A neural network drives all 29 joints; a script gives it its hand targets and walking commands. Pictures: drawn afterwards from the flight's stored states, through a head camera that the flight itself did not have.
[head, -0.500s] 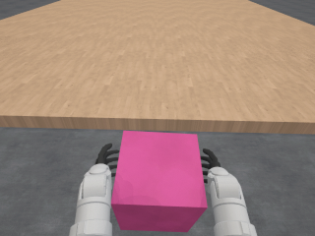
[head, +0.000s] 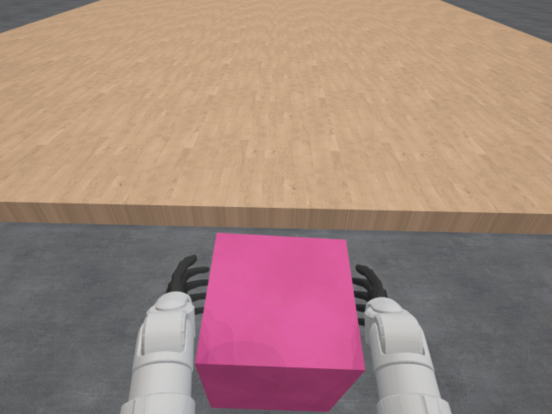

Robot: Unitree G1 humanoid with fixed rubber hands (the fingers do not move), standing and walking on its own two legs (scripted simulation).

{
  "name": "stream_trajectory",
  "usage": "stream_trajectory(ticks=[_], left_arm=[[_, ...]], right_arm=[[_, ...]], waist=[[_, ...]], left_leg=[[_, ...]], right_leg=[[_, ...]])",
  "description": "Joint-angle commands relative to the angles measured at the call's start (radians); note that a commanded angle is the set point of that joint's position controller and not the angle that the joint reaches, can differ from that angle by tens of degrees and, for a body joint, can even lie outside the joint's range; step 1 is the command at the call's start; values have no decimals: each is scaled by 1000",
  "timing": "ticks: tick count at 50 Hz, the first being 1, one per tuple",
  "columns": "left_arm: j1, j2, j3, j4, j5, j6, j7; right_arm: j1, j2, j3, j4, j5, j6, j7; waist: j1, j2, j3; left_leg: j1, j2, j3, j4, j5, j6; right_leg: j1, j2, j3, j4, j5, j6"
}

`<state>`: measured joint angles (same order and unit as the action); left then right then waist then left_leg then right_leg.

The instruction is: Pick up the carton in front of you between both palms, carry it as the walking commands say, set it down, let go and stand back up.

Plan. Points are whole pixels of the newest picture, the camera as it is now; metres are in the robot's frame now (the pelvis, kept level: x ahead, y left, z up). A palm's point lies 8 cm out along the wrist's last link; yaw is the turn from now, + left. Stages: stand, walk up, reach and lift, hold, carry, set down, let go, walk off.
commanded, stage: hold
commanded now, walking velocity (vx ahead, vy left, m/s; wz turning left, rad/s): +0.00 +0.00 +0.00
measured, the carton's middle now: (275, 327) +0.31 +0.01 -0.04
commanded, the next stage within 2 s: carry in 0.18 s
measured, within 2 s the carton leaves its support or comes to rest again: neither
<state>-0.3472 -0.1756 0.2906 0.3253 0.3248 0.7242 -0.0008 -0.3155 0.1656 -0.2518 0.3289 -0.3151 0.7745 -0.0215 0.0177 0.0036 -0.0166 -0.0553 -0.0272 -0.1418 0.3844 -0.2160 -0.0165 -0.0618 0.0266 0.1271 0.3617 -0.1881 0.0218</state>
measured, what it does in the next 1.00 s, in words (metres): walks ahead: right foot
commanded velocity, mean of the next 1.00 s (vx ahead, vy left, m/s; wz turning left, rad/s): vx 0.43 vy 0.00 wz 0.00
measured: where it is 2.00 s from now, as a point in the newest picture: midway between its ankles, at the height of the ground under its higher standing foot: (256, 306)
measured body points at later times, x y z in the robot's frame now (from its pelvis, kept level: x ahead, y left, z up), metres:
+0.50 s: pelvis +0.05 +0.01 -0.01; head +0.02 +0.01 +0.43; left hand +0.36 +0.17 +0.09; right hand +0.36 -0.13 +0.07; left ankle +0.01 +0.14 -0.75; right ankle +0.02 -0.14 -0.74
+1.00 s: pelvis +0.31 +0.04 -0.02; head +0.31 +0.04 +0.43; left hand +0.54 +0.22 +0.06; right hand +0.58 -0.08 +0.07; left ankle +0.44 +0.15 -0.73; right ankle +0.13 -0.08 -0.74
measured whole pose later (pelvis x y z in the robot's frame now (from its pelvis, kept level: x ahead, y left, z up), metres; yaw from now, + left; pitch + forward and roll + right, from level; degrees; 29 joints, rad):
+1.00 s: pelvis +0.31 +0.04 -0.02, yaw +3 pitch +5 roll +2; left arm 0.04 -0.13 0.02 -0.54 -0.01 1.15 0.23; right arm 0.01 0.13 -0.03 -0.49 -0.03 1.11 -0.19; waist 0.06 -0.04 -0.11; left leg -0.54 0.03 0.21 0.52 -0.16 0.03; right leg 0.04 -0.08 -0.14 0.35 -0.44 0.03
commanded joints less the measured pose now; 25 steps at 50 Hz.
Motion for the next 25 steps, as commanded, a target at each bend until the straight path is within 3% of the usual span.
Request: stream_trajectory(ticks=[1,2,3,4,5,6,7,8,9,10,11,12,13,14,15,16,17,18,19,20,21,22,23,24,25], left_arm=[[-466,-985,-581,-39,-299,-6,-269],[-457,-939,-530,-8,-271,-8,-278],[-450,-929,-493,49,-252,-2,-277],[-455,-906,-459,87,-241,0,-276],[-443,-912,-455,115,-227,3,-277],[-440,-955,-491,49,-254,-1,-276],[-443,-961,-455,92,-242,7,-277],[-493,-939,-531,34,-281,2,-275],[-433,-916,-459,124,-253,6,-272],[-471,-920,-485,29,-267,-2,-269],[-482,-973,-566,26,-321,6,-265],[-567,-944,-612,-82,-351,10,-255],[-543,-942,-613,-124,-379,32,-248],[-520,-948,-621,-125,-383,52,-241],[-597,-942,-688,-247,-411,66,-216],[-478,-971,-738,-239,-431,102,-206],[-472,-963,-731,-289,-429,123,-194],[-461,-923,-762,-331,-442,147,-185],[-436,-915,-789,-360,-430,173,-170],[-404,-898,-797,-403,-440,197,-155],[-428,-914,-817,-419,-464,221,-139],[-344,-934,-823,-422,-457,241,-130],[-325,-910,-817,-461,-440,262,-111],[-358,-903,-807,-477,-466,283,-96],[-294,-918,-829,-528,-487,308,-88]], right_arm=[[-551,971,545,-91,312,-63,265],[-580,960,505,-67,293,-57,262],[-608,911,504,-71,285,-64,268],[-591,956,517,-40,291,-52,267],[-618,934,489,-21,288,-62,264],[-574,945,485,-16,265,-61,273],[-606,894,475,-36,257,-63,279],[-562,921,489,-47,271,-66,283],[-706,912,519,-72,314,-65,272],[-683,947,552,-116,308,-68,266],[-757,958,618,-239,380,-75,257],[-675,994,615,-156,372,-38,248],[-713,991,685,-288,428,-43,241],[-756,977,711,-329,432,-19,227],[-582,986,678,-223,402,20,221],[-653,974,761,-408,448,17,208],[-642,951,742,-406,436,46,197],[-595,955,776,-390,464,80,191],[-570,937,791,-408,448,107,182],[-570,957,800,-440,482,131,176],[-551,925,804,-481,487,150,164],[-547,967,822,-552,495,162,150],[-567,928,832,-579,517,185,134],[-493,899,800,-554,493,208,121],[-450,890,807,-662,497,221,99]], waist=[[-24,27,-230],[12,52,-230],[5,18,-211],[50,-58,-197],[15,10,-208],[23,3,-212],[17,44,-175],[-33,0,-227],[-16,-46,-168],[-10,-2,-192],[-13,7,-216],[-23,21,-157],[-21,-35,-192],[-11,-47,-207],[-12,36,-235],[-6,11,-323],[-2,-74,-310],[-7,-64,-318],[-3,-111,-327],[-3,-145,-279],[-6,-122,-272],[-14,-107,-319],[-22,-32,-315],[-27,175,-276],[-39,350,-263]], left_leg=[[43,-65,87,-52,198,-11],[12,-66,80,-64,193,-3],[-9,-66,92,-55,190,-16],[-14,-68,90,-70,137,7],[17,-64,90,-49,146,3],[24,-57,80,-70,133,-2],[-33,-77,92,-84,109,-8],[34,-51,84,-95,146,-12],[-93,100,60,16,12,17],[-140,93,2,-36,-281,39],[-141,85,10,-25,-393,41],[-227,80,-22,-42,-482,48],[-235,52,28,15,-425,36],[-286,55,17,-9,-461,42],[-262,44,47,35,-382,44],[-218,57,66,61,-303,45],[-278,59,84,135,-291,34],[-303,67,64,138,-301,50],[-359,41,108,198,-274,26],[-394,-5,182,228,-230,21],[-350,13,192,165,-225,35],[-264,29,191,80,-175,45],[-124,91,85,12,-192,58],[15,242,-123,-49,-89,109],[166,296,-222,-88,1,177]], right_leg=[[63,66,-57,-49,178,-18],[63,69,-58,-52,160,-10],[78,67,-64,-49,143,-15],[74,75,-72,-47,135,4],[43,47,-60,-54,89,-5],[38,75,-68,-48,87,-8],[72,56,-55,-60,92,-19],[48,70,-77,-60,116,-7],[-113,-101,-34,31,-49,-13],[-152,-72,-27,11,-293,-16],[-146,-49,-59,62,-348,-15],[-185,-49,-51,72,-419,-18],[-186,-52,-50,55,-409,-26],[-162,-76,-49,39,-447,-26],[-170,-78,-31,39,-393,-46],[-99,-97,-41,56,-348,-51],[-67,-137,31,-2,-384,-78],[-65,-177,83,-13,-407,-83],[-19,-222,149,-51,-432,-113],[-39,-272,203,-89,-459,-146],[-70,-288,193,-60,-373,-154],[-72,-248,106,4,-298,-144],[-203,-162,-10,149,-245,-89],[-412,-89,-151,347,-216,-46],[-582,-40,-217,370,-284,-10]])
